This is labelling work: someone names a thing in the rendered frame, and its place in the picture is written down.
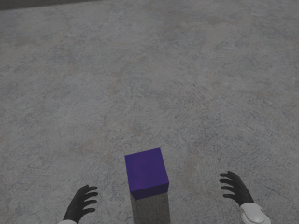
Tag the robot right forearm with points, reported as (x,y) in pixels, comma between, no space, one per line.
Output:
(252,213)

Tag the right robot hand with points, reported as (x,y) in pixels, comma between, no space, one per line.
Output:
(242,194)

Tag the carton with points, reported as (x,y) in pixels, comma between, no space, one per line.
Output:
(146,173)

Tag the left robot hand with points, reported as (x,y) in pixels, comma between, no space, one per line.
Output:
(75,210)

